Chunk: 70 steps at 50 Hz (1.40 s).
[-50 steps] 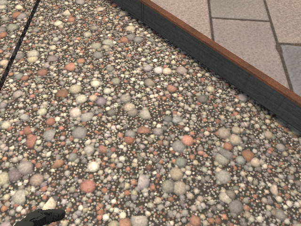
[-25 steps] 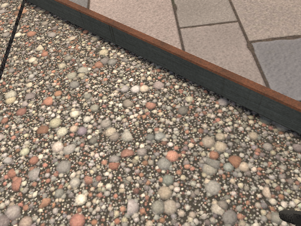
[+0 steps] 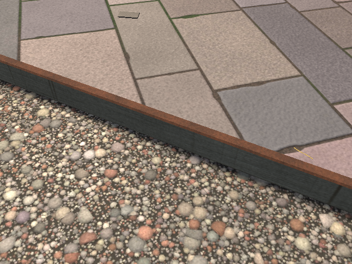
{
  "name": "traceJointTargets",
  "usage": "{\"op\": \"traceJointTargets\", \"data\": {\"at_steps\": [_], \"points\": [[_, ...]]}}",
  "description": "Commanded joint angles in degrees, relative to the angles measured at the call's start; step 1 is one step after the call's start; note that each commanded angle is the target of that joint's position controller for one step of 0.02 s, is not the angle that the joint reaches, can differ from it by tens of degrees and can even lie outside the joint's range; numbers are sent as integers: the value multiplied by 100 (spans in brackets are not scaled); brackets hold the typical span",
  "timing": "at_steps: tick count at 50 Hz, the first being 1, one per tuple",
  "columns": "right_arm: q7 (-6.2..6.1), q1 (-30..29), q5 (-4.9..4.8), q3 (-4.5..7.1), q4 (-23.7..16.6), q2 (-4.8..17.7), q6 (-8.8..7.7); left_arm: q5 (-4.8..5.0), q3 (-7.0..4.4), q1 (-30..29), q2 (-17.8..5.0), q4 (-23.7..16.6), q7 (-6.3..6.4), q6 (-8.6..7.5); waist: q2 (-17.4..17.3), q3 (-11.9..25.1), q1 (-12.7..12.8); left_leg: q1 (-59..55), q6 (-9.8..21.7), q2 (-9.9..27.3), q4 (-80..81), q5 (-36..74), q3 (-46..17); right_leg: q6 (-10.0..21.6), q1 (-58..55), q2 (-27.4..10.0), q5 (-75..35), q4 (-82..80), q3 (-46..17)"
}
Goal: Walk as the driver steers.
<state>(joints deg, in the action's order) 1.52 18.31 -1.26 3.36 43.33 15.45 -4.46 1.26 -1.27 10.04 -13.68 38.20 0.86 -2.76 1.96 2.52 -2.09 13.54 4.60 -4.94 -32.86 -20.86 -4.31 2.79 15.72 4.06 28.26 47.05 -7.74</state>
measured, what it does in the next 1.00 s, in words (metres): walks ahead: right foot, then left foot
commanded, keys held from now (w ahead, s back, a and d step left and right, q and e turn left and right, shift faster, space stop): w+q+shift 0.46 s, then w+e+shift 0.54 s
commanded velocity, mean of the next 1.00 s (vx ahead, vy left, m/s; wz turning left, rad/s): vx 0.89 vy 0.00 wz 0.22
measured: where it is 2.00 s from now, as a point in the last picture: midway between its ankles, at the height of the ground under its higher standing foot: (123, 85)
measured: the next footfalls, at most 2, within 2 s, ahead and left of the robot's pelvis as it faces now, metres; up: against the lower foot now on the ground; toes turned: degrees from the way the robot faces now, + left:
right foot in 0.28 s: +0.29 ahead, -0.11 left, +0.00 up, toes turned +20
left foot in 0.72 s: +0.56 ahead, +0.29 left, +0.00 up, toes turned +26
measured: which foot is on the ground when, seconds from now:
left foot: down 0.00-0.30, up 0.32-0.70, down 0.72-1.00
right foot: up 0.00-0.26, down 0.28-0.70, up 0.72-1.00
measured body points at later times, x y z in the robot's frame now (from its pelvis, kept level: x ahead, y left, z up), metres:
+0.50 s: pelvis +0.28 +0.02 +0.01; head +0.30 +0.02 +0.46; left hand +0.23 +0.31 -0.09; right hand +0.54 -0.19 -0.09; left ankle +0.23 +0.11 -0.64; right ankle +0.26 -0.13 -0.73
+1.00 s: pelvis +0.67 +0.23 +0.00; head +0.69 +0.23 +0.45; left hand +0.75 +0.53 -0.10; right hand +0.73 -0.06 -0.12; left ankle +0.53 +0.27 -0.73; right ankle +0.84 +0.15 -0.65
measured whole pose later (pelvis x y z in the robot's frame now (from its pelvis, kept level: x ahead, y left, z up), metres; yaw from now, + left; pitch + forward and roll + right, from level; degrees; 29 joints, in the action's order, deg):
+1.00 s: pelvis +0.67 +0.23 +0.00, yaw +14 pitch +0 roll +2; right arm 0.4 25.5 1.3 2.9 51.2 17.6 -6.0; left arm -0.8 -3.0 10.1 -18.1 44.4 -3.6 -0.5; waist 2.0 -1.4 -1.7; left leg -5.2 1.7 -2.4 -14.6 -20.3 12.9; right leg 5.1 45.1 -5.9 2.1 61.4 3.2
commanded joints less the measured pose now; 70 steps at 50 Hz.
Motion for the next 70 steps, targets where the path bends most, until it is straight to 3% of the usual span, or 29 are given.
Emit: {"op": "traceJointTargets", "data": {"at_steps": [1,2,3,7,11,14,15,16,17,19,25,32,34,35,36,37,38,40,43,47,53,55,57,58,59,60,61,64,70], "points": [[24,828,24,284,-173,1072,-248,1,-295,-1266,-883,-876,-12,-560,-990,-950,-340,-1749,1357,1954,2486,-2009,-4163,6,3172,-203,-395,1178,-163],[-26,878,-13,276,-177,1000,-215,-72,-289,-1322,-801,-883,-72,-662,-882,-752,-350,-2028,1252,1729,2365,-1338,-3726,-28,3221,-254,-699,990,-113],[-25,673,356,392,-36,1325,38,-670,-264,-1151,-901,-735,-236,-385,-551,-703,-214,-1703,969,1364,2162,-657,-2993,-167,2929,-348,-774,716,262],[-81,931,208,322,89,934,212,-413,-114,-1405,-489,-899,-399,-81,-1114,-546,-307,-898,949,895,2159,-134,-2579,-589,2143,-122,-794,-135,665],[-78,673,225,422,66,1113,215,-265,-108,-1499,-662,-963,-312,-101,-1173,-526,-217,-125,754,876,2108,70,-2756,-686,774,29,-1437,-1463,620],[-63,205,148,446,-26,1219,74,-256,-341,270,-1239,-468,-48,-156,-660,212,783,1213,263,524,515,1936,-2310,-391,-2420,-163,-1636,-1922,501],[-35,105,78,356,-120,940,-23,-389,-519,1345,-1780,-318,88,-178,191,925,1332,1834,80,37,-1259,1645,-1580,-168,-3648,-1145,-276,-2170,-374],[-57,303,-86,153,-449,293,-30,-521,-588,1672,-2249,-295,140,-136,1819,1631,1161,2829,-4,-520,-2897,-1105,-818,178,-4150,-2771,2538,-3403,-3330],[-114,272,15,114,-358,529,110,-532,-527,940,-1857,-328,137,-84,1298,891,708,3204,38,148,-3824,-512,-457,336,-3154,-2909,2637,-3430,-3885],[26,-269,287,145,-300,708,209,-478,-317,707,-1060,-300,82,-93,37,-50,643,3208,48,661,-3873,255,-186,336,-2106,-2427,952,-3338,-2143],[354,-1303,389,-59,-816,323,381,-332,-159,1483,-632,413,-86,-403,293,-762,458,3871,30,882,-3718,859,-258,362,-1618,-1923,-1513,-3895,-243],[421,-2333,408,-309,-1250,404,183,-194,-225,1631,-1292,945,-172,-436,143,-1044,114,1145,234,385,-744,1621,1066,595,-697,-1687,-5857,-4479,861],[185,-1003,454,-127,-865,830,185,-225,-327,1647,-1777,1093,-122,-389,425,3,-618,-564,315,-4,-655,820,941,485,-1064,-1776,-8103,-2543,947],[63,196,494,10,-517,1121,161,-188,-323,1488,-1810,1093,-94,-347,389,577,-1309,-2121,333,232,-199,1004,591,372,-357,-1565,-7364,-874,1002],[-86,919,608,189,-321,1695,136,-232,-188,1666,-1184,963,-121,-343,-336,1350,-1265,-3538,293,1616,-82,-828,-920,348,880,-982,-3736,1317,944],[-144,877,684,240,-468,1999,69,-43,-51,2287,-415,725,-149,-333,-1513,2279,-606,-4215,435,3220,801,-2289,-3513,374,2167,-440,82,3223,368],[-167,607,540,212,-455,1689,107,-26,-211,1508,-1062,633,-137,-273,-806,1793,-802,-3287,325,3043,1633,-2352,-3877,426,2526,-498,-682,3547,184],[-137,-189,451,55,-290,991,29,-95,-174,1249,-802,665,-216,-191,-610,78,-169,-1621,302,2445,1778,-632,-1968,345,2550,-973,-1523,2939,358],[-120,-256,310,-59,-92,494,-112,-221,-166,1513,-447,905,-320,118,-722,-348,317,-663,105,2039,2202,454,-499,195,2091,-1198,-1529,2718,427],[-71,-179,222,-106,216,254,-315,-241,-118,315,-249,422,-447,235,-773,-1021,403,-336,-118,1630,2737,2010,1035,155,2640,-1234,-2480,2027,793],[-257,65,227,-22,359,875,-332,-209,-15,-509,-440,86,-621,115,-449,-828,533,-1136,-392,1469,2233,6631,2131,562,1300,-327,-3565,-439,1942],[-375,-154,255,99,225,1321,-182,-186,-134,568,-822,366,-543,153,-824,-120,1165,-1524,-460,1691,784,8521,2019,711,172,63,-2955,-453,1978],[-357,-618,319,152,46,1416,22,-208,-412,2698,-1338,983,-355,174,-631,755,2101,-770,-305,1748,-2438,7719,1752,1104,-1988,157,-2260,-832,1411],[-202,-600,400,45,143,905,41,-144,-526,2459,-1530,1034,-220,187,263,244,1752,503,-308,772,-4732,2222,1686,1307,-2355,-96,-1860,-1076,863],[-173,-248,532,-199,-273,123,-76,-204,-575,1880,-1960,884,-197,245,1271,53,819,2616,-492,175,-6684,-932,1149,1817,-2909,-815,-3437,-615,-952],[-152,-108,420,-270,-837,326,-233,-260,-647,1611,-2220,585,-153,269,1317,1198,677,3581,-487,162,-6745,-716,28,2710,-3594,-1674,-1036,-2560,-3457],[-153,-495,469,-241,-782,756,-345,-289,-595,1328,-1781,447,-114,262,113,396,667,3791,-447,532,-6038,-149,-146,2371,-2852,-1798,286,-3574,-3902],[-172,-794,620,-290,-820,742,-130,-200,-465,919,-1403,489,-27,40,-897,-576,46,2680,-717,1048,-4676,317,-71,1891,-573,-1195,-1853,-3636,-2466],[-128,-1610,408,-575,-1326,18,135,-185,-450,784,-1295,348,-13,-89,-196,-312,162,1358,-834,847,-2107,1325,794,1254,425,-129,-5737,-2934,-817]]}}
Keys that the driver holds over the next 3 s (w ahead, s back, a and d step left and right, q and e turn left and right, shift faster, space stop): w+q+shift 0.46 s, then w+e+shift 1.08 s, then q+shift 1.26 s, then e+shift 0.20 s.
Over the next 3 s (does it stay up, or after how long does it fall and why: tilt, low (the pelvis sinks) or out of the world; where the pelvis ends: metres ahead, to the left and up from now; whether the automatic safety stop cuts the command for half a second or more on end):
stays up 1.58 0.15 0.16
